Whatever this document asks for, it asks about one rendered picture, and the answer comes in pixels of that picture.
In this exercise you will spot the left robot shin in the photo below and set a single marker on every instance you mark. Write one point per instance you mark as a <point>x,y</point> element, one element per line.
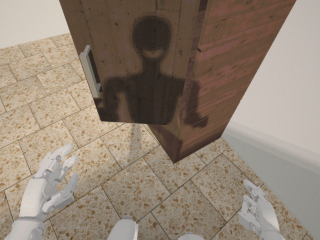
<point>127,217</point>

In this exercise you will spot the robot left hand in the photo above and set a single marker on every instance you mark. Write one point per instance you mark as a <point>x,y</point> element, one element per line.
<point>43,185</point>

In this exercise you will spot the left robot thigh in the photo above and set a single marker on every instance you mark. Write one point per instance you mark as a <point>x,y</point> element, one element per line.
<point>124,229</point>

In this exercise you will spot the robot left forearm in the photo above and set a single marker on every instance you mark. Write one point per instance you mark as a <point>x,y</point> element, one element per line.
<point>26,229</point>

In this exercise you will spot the cupboard door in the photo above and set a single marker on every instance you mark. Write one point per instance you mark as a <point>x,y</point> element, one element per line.
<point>140,52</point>

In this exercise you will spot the handle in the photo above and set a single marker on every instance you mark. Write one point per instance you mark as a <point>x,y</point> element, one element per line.
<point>86,64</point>

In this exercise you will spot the robot right hand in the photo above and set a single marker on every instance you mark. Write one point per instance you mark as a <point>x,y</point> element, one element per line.
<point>262,217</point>

